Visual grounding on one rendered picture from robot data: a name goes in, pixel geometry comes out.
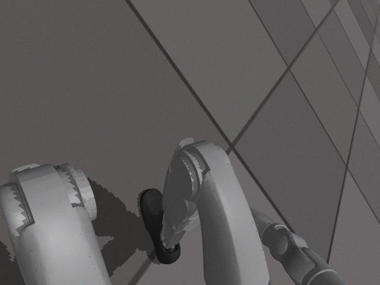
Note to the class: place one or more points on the right robot hand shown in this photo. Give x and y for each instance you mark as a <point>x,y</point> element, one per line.
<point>262,221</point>

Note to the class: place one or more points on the right robot foot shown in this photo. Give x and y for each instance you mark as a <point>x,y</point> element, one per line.
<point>152,214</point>

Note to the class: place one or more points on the right robot arm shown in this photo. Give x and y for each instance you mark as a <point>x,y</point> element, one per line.
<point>303,265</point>

